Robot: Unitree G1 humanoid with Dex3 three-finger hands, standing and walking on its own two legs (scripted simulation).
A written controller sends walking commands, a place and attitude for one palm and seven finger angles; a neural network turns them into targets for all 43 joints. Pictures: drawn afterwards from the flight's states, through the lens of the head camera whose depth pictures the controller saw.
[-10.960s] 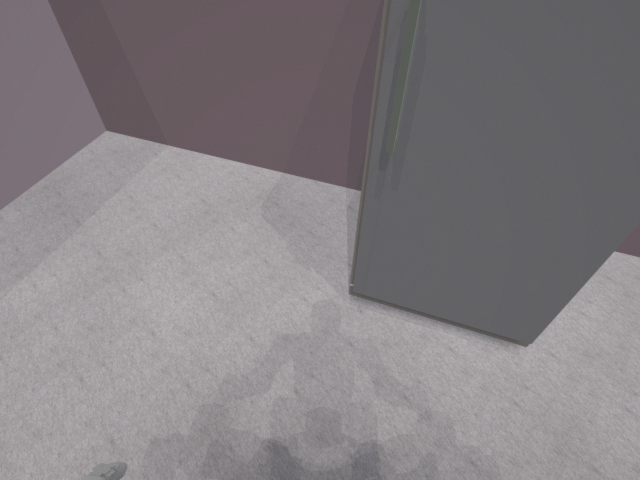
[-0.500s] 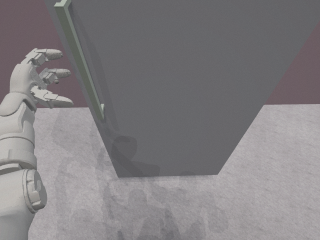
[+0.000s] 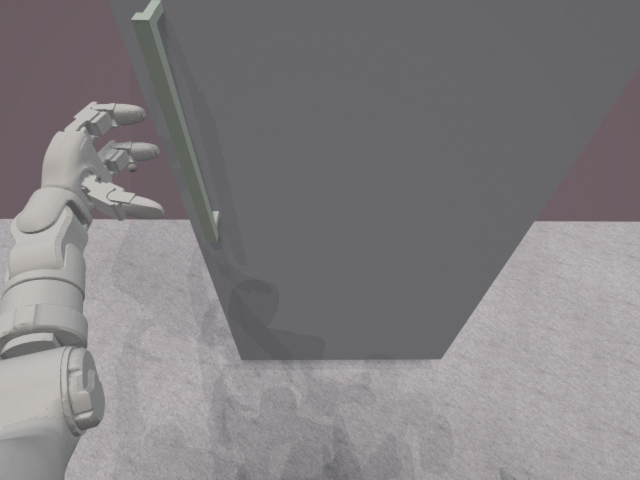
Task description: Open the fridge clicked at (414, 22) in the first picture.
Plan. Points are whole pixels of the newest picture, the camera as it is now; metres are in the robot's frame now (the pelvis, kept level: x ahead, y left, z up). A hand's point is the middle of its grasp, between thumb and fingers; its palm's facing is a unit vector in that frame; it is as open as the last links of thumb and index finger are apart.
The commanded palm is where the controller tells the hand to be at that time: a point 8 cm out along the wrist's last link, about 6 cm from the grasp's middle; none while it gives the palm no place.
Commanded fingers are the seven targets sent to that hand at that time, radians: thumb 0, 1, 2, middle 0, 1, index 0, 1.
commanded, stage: feel for the door with the fingertips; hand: left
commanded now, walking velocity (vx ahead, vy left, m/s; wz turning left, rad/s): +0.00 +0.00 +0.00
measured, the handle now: (189, 147) +0.50 +0.18 +0.15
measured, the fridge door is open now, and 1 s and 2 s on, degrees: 0 0 0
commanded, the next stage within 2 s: slide the fingers in behind the handle in 1.12 s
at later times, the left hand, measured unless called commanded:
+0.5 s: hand (162, 169) +0.43 +0.19 +0.17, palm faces +0.01 -1.00 +0.00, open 14.0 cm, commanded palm +0.41 +0.25 +0.17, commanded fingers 0.00 -0.50 0.30 -0.30 -1.20 -0.30 -1.20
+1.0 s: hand (159, 157) +0.45 +0.20 +0.17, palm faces +0.01 -1.00 +0.01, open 14.0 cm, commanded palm +0.43 +0.25 +0.17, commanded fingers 0.00 -0.50 0.30 -0.30 -1.20 -0.30 -1.20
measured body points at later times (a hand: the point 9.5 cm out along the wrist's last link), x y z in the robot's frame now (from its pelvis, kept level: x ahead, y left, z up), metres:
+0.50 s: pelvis -0.01 -0.01 +0.00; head +0.02 -0.01 +0.45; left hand +0.43 +0.25 +0.17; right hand +0.08 -0.27 -0.11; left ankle -0.02 +0.12 -0.73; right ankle -0.01 -0.14 -0.73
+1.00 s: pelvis -0.01 -0.01 +0.00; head +0.03 -0.01 +0.45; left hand +0.45 +0.26 +0.17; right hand +0.04 -0.28 -0.11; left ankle -0.02 +0.12 -0.73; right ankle -0.01 -0.14 -0.73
